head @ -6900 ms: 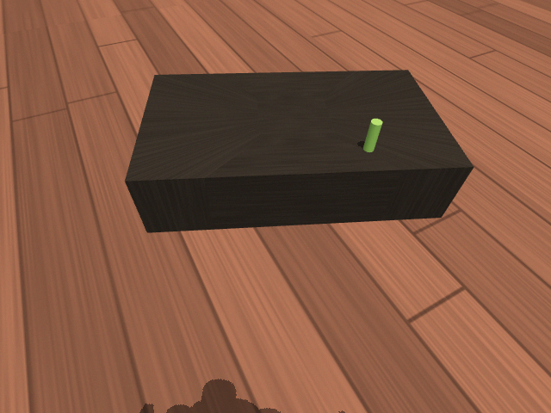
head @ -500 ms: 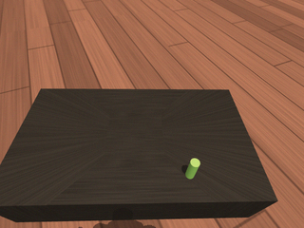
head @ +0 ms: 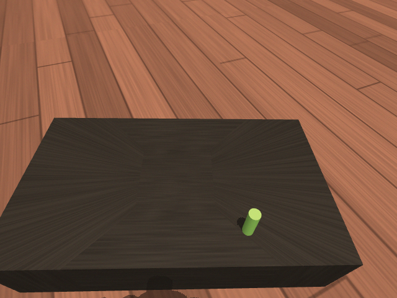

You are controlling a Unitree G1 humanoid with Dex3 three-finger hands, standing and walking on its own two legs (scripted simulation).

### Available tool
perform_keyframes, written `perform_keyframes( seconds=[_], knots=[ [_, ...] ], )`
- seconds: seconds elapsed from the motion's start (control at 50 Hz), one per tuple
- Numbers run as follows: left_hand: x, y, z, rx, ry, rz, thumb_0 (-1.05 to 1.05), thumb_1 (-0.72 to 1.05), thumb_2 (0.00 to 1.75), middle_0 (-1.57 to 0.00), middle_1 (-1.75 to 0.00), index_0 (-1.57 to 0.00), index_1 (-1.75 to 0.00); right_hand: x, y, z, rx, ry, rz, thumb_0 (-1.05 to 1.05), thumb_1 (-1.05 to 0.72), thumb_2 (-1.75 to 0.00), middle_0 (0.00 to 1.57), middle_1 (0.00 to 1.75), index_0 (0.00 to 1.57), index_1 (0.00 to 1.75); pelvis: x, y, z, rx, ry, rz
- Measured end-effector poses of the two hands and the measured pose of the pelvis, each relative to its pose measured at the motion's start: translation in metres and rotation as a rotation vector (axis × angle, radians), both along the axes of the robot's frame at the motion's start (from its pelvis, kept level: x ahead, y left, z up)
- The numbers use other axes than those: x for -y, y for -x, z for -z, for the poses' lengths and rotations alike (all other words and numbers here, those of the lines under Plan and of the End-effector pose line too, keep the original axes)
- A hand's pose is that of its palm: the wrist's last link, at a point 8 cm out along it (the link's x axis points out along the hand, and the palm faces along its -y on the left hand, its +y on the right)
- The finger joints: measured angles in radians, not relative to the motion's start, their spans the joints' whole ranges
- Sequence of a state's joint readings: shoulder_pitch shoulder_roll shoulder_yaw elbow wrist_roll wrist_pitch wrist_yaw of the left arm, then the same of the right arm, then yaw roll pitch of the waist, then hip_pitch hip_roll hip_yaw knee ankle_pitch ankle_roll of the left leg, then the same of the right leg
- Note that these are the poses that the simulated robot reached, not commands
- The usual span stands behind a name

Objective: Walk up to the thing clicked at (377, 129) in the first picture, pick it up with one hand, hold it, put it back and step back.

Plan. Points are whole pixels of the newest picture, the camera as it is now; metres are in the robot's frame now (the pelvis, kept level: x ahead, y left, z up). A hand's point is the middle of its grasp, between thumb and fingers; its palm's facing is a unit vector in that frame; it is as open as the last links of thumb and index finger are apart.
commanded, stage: go down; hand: right
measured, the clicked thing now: (251, 222) +0.46 -0.20 -0.38
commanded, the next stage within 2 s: none
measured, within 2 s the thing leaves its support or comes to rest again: neither
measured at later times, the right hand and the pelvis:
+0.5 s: hand out of the picture +0.13 -0.26 -0.16, palm faces +0.03 +0.94 -0.33, open 16.2 cm; pelvis -0.01 -0.01 -0.02, yaw -1 degrees
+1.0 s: hand out of the picture +0.14 -0.27 -0.15, palm faces +0.05 +0.94 -0.33, open 17.5 cm; pelvis +0.00 -0.02 -0.05, yaw -2 degrees
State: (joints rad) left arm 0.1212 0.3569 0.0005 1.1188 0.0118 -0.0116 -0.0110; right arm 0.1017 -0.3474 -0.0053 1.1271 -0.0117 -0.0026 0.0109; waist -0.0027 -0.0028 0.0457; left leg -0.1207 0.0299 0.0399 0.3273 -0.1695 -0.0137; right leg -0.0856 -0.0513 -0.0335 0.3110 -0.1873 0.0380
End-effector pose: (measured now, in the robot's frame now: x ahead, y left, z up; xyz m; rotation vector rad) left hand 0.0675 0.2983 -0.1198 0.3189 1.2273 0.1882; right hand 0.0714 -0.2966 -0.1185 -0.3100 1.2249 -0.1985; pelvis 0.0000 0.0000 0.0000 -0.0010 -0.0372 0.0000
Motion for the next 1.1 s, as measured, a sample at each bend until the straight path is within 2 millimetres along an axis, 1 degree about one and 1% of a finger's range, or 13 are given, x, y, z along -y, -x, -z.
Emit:
perform_keyframes(
  seconds=[0.04, 0.1, 0.18, 0.24, 0.3, 0.38, 0.48, 0.58, 0.7, 0.84, 0.98, 1.1],
  knots=[
    [0.002, -0.003, -0.001, 0.047, 0.0, -0.008, 0.01, 0.91, 0.9, -0.2, -0.3, -0.2, -0.3, -0.001, -0.007, -0.001, 0.05, -0.003, 0.022, 0.01, -0.89, -0.87, 0.19, 0.28, 0.19, 0.28, 0.0, 0.003, 0.002, -0.014, -0.001, 0.008],
    [0.012, -0.008, 0.001, 0.11, 0.013, -0.005, 0.01, 0.91, 0.91, -0.2, -0.3, -0.21, -0.3, -0.004, -0.028, 0.0, 0.113, -0.012, 0.033, 0.01, -0.8, -0.79, 0.15, 0.22, 0.15, 0.21, 0.0, 0.011, 0.006, -0.042, -0.002, 0.018],
    [0.025, -0.01, 0.002, 0.155, 0.034, -0.017, 0.01, 0.91, 0.91, -0.21, -0.31, -0.21, -0.3, 0.0, -0.052, 0.002, 0.134, -0.012, 0.023, 0.01, -0.61, -0.6, 0.12, 0.14, 0.11, 0.13, -0.001, 0.017, 0.011, -0.085, -0.004, 0.014],
    [0.036, -0.009, 0.002, 0.18, 0.05, -0.022, 0.01, 0.91, 0.9, -0.21, -0.31, -0.21, -0.3, 0.005, -0.06, 0.0, 0.136, -0.005, 0.009, 0.01, -0.44, -0.43, 0.11, 0.1, 0.1, 0.09, 0.001, 0.016, 0.012, -0.095, -0.007, 0.01],
    [0.045, -0.011, 0.002, 0.206, 0.063, -0.024, 0.01, 0.91, 0.9, -0.21, -0.31, -0.21, -0.3, 0.009, -0.062, -0.003, 0.124, 0.002, 0.003, 0.01, -0.27, -0.3, 0.1, 0.07, 0.09, 0.06, 0.004, 0.014, 0.013, -0.101, -0.01, 0.007],
    [0.053, -0.02, 0.002, 0.25, 0.074, -0.016, 0.01, 0.91, 0.89, -0.21, -0.31, -0.21, -0.3, 0.011, -0.059, -0.003, 0.098, -0.002, 0.008, 0.0, -0.04, -0.18, 0.09, 0.05, 0.08, 0.05, 0.009, 0.012, 0.016, -0.111, -0.014, 0.006],
    [0.059, -0.036, 0.001, 0.303, 0.067, 0.011, 0.01, 0.91, 0.89, -0.21, -0.3, -0.21, -0.3, 0.012, -0.053, 0.001, 0.083, -0.009, 0.017, 0.0, 0.21, -0.1, 0.08, 0.05, 0.07, 0.04, 0.013, 0.01, 0.021, -0.128, -0.017, 0.01],
    [0.061, -0.052, 0.001, 0.349, 0.045, 0.04, 0.01, 0.91, 0.89, -0.2, -0.3, -0.21, -0.3, 0.014, -0.054, 0.003, 0.104, -0.006, 0.023, 0.0, 0.38, -0.06, 0.07, 0.05, 0.06, 0.05, 0.016, 0.007, 0.027, -0.143, -0.023, 0.016],
    [0.065, -0.067, 0.001, 0.401, 0.027, 0.054, 0.01, 0.91, 0.89, -0.2, -0.3, -0.2, -0.3, 0.017, -0.058, 0.002, 0.13, -0.003, 0.026, 0.0, 0.48, -0.03, 0.06, 0.05, 0.06, 0.05, 0.018, 0.002, 0.034, -0.16, -0.033, 0.024],
    [0.071, -0.081, 0.001, 0.457, 0.024, 0.059, 0.01, 0.91, 0.89, -0.19, -0.3, -0.2, -0.3, 0.017, -0.061, 0.0, 0.135, -0.007, 0.022, 0.0, 0.53, -0.02, 0.06, 0.05, 0.06, 0.05, 0.02, -0.003, 0.042, -0.178, -0.042, 0.029],
    [0.076, -0.086, 0.005, 0.492, 0.026, 0.069, 0.01, 0.91, 0.89, -0.19, -0.3, -0.19, -0.29, 0.018, -0.058, 0.0, 0.136, -0.006, 0.026, 0.0, 0.53, -0.02, 0.06, 0.05, 0.06, 0.05, 0.021, -0.003, 0.05, -0.197, -0.051, 0.034],
    [0.078, -0.086, 0.007, 0.517, 0.021, 0.074, 0.01, 0.91, 0.89, -0.19, -0.3, -0.19, -0.29, 0.018, -0.053, -0.001, 0.142, -0.001, 0.033, 0.0, 0.52, -0.02, 0.07, 0.05, 0.06, 0.05, 0.02, -0.001, 0.055, -0.208, -0.056, 0.038]
  ],
)
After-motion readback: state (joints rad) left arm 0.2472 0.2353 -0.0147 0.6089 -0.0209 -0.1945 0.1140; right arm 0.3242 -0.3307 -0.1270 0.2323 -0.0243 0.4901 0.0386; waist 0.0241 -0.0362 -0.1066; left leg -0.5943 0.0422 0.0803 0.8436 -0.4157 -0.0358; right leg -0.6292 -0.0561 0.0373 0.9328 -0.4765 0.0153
